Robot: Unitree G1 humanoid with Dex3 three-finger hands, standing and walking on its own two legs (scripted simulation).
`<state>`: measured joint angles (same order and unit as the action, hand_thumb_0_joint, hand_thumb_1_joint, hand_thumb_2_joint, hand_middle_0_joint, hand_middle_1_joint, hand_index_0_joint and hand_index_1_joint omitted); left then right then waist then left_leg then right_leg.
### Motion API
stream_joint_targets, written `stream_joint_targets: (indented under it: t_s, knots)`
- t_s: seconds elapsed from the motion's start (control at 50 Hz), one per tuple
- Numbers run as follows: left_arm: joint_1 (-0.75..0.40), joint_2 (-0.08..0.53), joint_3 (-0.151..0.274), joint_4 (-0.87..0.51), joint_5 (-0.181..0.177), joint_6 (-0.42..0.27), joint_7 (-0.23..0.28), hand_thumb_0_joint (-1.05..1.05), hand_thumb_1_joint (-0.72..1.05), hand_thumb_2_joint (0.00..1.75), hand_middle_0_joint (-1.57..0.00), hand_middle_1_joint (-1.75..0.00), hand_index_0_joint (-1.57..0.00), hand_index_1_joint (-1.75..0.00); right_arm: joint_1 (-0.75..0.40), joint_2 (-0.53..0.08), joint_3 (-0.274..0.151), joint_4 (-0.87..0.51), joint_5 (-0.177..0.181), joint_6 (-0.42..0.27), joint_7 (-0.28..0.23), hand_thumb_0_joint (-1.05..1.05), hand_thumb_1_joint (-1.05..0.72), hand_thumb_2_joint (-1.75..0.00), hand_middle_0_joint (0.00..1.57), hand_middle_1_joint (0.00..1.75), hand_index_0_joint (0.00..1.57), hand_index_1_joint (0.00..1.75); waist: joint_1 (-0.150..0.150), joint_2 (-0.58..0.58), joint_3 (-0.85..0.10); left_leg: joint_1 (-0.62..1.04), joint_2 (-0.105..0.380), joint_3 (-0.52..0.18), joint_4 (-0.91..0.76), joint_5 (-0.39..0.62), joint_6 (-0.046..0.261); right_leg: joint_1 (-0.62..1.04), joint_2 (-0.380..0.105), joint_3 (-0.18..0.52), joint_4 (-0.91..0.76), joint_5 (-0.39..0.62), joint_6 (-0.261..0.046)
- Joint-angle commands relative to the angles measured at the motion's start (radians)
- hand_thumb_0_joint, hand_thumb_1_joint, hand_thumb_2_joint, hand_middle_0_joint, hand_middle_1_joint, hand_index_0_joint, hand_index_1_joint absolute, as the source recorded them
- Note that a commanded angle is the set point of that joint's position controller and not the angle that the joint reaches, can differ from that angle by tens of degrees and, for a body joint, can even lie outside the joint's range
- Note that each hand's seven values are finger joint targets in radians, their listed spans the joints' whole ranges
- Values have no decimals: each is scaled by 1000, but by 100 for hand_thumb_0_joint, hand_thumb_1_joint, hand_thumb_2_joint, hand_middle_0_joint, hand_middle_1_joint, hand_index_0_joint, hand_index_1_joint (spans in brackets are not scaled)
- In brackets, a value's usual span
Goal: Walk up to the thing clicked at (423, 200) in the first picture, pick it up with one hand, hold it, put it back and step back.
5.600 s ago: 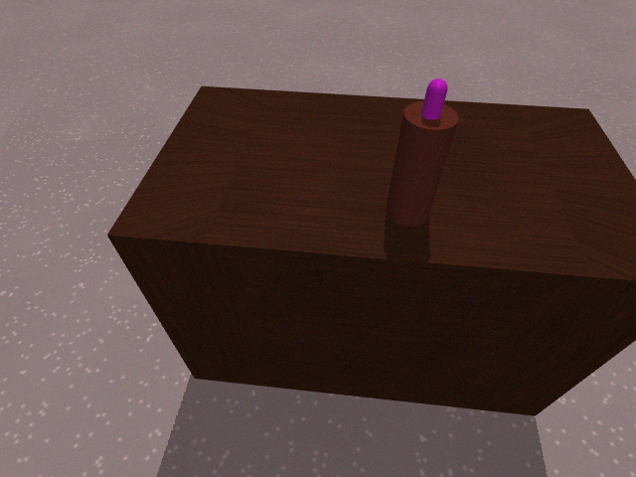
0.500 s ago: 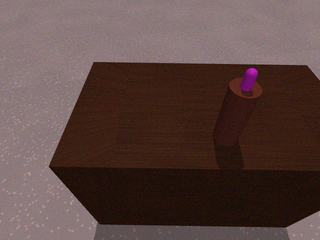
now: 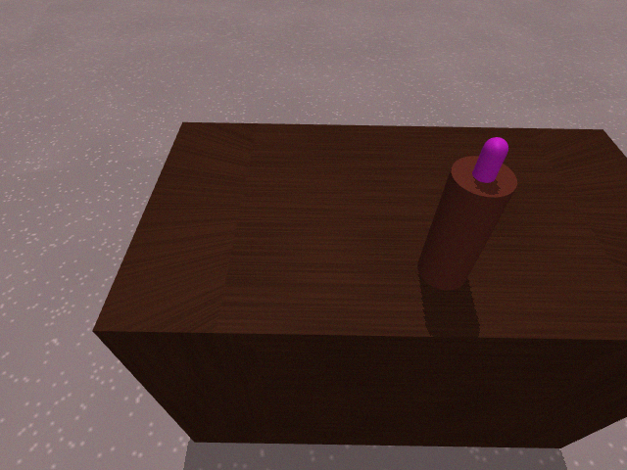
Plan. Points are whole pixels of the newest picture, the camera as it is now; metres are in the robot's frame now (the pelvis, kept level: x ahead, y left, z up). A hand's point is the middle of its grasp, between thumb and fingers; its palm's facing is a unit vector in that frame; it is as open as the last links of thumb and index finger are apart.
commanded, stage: stand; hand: right
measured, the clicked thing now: (465, 216) +0.48 -0.20 +0.06
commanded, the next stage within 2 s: rise first in 0.28 s
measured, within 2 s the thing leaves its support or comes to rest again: neither
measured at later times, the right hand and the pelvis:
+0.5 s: hand out of the picture +0.11 -0.24 -0.15, palm faces +0.09 +0.95 -0.31, open 8.3 cm; pelvis -0.02 +0.00 +0.00, yaw +0 degrees
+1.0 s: hand (537, 456) +0.18 -0.25 -0.04, palm faces +0.29 +0.89 -0.35, open 16.9 cm; pelvis +0.00 +0.01 -0.01, yaw -2 degrees
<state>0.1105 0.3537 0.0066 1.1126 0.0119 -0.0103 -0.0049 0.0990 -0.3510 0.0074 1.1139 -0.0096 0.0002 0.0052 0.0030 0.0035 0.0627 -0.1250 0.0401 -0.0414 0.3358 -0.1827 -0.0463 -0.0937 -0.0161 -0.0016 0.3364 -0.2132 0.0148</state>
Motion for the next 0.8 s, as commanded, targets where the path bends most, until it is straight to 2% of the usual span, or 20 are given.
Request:
stream_joint_targets:
  t_s: [0.0,0.2,0.26,0.34,0.36,0.38,0.4,0.42,0.44,0.46,0.48,0.5,0.52,0.54,0.56,0.6,0.62,0.7,0.76,0.78]
  knots:
    - [-16,222,39,-51,-5,-20,14,0,90,90,-20,-30,-20,-30,-13,-217,-45,-55,4,-24,-14,0,-90,-90,20,30,20,30,-4,4,-117,49,86,-42,-17,262,52,20,-113,63,-34,268,-32]
    - [-25,218,38,-54,-3,-18,14,0,90,90,-20,-30,-20,-30,-21,-213,-46,-55,1,-19,-12,0,-90,-90,20,30,20,30,-5,-8,-72,20,80,-46,-38,146,54,-11,-110,70,-67,137,-33]
    - [-18,222,39,-56,-4,-19,13,0,90,90,-20,-30,-20,-30,-18,-217,-48,-57,2,-22,-11,0,-90,-90,20,30,20,30,-4,5,-106,36,86,-48,-30,196,56,13,-110,65,-51,186,-36]
    - [-15,221,39,-53,-3,-17,13,0,90,90,-20,-30,-20,-30,-16,-214,-46,-54,2,-23,-12,0,-90,-90,20,30,20,30,-2,5,-85,19,83,-50,-45,151,56,-2,-108,66,-56,137,-34]
    - [-17,223,39,-52,-2,-17,14,0,82,82,-12,-22,-12,-22,-21,-213,-47,-55,3,-21,-11,0,-82,-82,12,22,12,22,-3,-11,-73,19,84,-54,-46,156,56,-11,-105,62,-58,133,-36]
    - [-368,54,26,-403,-86,-128,21,0,74,74,-4,-14,-4,-14,-372,-26,-22,-406,77,-99,-26,0,-74,-74,7,14,6,14,16,-53,-90,-105,-41,76,48,21,39,-151,1,-24,24,33,-17]
    - [-344,88,14,-458,-112,-150,40,0,66,66,-3,-6,-1,-6,-349,-62,-22,-454,113,-145,-43,0,-66,-66,7,6,6,6,-21,34,-128,-32,-51,85,2,-55,41,-89,-6,-17,-15,-20,-18]
    - [-256,151,50,-352,-110,-140,61,0,58,58,-2,-4,0,-6,-235,-188,-92,-338,102,-140,-65,0,-58,-58,6,4,6,4,-39,19,-71,-46,-44,79,-17,-89,41,-121,7,-26,-18,-49,-24]
    - [-161,203,104,-285,-107,-124,66,0,50,50,-2,-4,0,-6,-174,-210,-123,-269,99,-125,-71,0,-50,-50,6,4,6,4,-16,8,-48,-82,-38,80,11,-78,37,-129,15,-37,3,-50,-22]
    - [-104,212,151,-293,-105,-114,74,0,42,42,-3,-4,-1,-6,-170,-236,-168,-264,97,-120,-83,0,-42,-42,6,4,6,4,-8,10,-126,-69,-36,80,34,-10,31,-103,20,-38,27,19,-23]
    - [-79,184,133,-317,-99,-120,82,0,34,34,-3,-4,-1,-6,-156,-226,-179,-299,93,-131,-92,0,-34,-34,6,4,6,4,-5,-13,-200,-44,-30,80,52,62,33,-89,19,-36,50,96,-20]
    - [-148,154,109,-333,-96,-131,87,0,26,26,-3,-4,-2,-6,-169,-224,-183,-341,85,-140,-97,0,-28,-26,7,4,6,4,-24,-28,-244,-32,-31,77,66,88,39,-85,17,-31,60,131,-14]
    - [-82,147,131,-311,-84,-129,89,0,21,24,-3,-4,-2,-5,-126,-210,-193,-377,79,-140,-99,0,-21,-20,6,4,6,4,-26,-37,-271,-22,-34,72,73,110,44,-83,18,-33,64,156,-13]
    - [-43,127,148,-247,-69,-118,86,0,20,22,-3,-5,-3,-5,-29,-205,-217,-314,65,-127,-96,0,-17,-20,6,4,5,4,-39,-46,-211,-50,-38,74,75,106,50,-131,21,-32,64,154,-14]
    - [-8,93,159,-252,-51,-115,75,0,14,19,-4,-5,-4,-5,42,-178,-238,-340,53,-121,-89,0,-14,-19,6,5,6,5,-40,-45,-228,-39,-41,78,83,125,49,-132,22,-32,66,167,-17]
    - [22,102,170,-358,-49,-114,75,0,5,14,-4,-5,-6,-4,50,-190,-245,-496,54,-120,-91,0,-1,-16,6,5,5,5,-24,-61,-316,16,-49,85,70,182,49,-75,18,-35,51,213,-9]
    - [65,84,162,-326,-47,-107,74,0,-2,12,-5,-5,-6,-4,88,-165,-241,-489,57,-116,-89,0,5,-14,6,5,5,5,-28,-66,-277,6,-52,90,63,180,49,-91,18,-35,46,213,-6]
    - [-9,8,108,-529,-59,-111,69,0,-27,8,-6,-5,-6,-5,44,-85,-194,-688,70,-115,-79,0,27,-10,5,5,5,5,-18,-48,-204,-24,-50,96,43,146,44,-114,12,-42,37,174,-10]
    - [-25,15,106,-607,-56,-120,79,0,-42,7,-6,-5,-5,-6,33,-103,-200,-807,65,-122,-83,0,41,-7,4,6,5,6,-21,-36,-169,-40,-45,97,29,90,44,-106,13,-39,25,121,-15]
    - [-21,57,127,-662,-54,-128,87,0,-46,7,-6,-5,-5,-6,22,-123,-216,-845,66,-126,-88,0,43,-7,4,5,5,6,-11,-16,-168,-43,-47,97,26,80,42,-94,12,-36,21,109,-17]
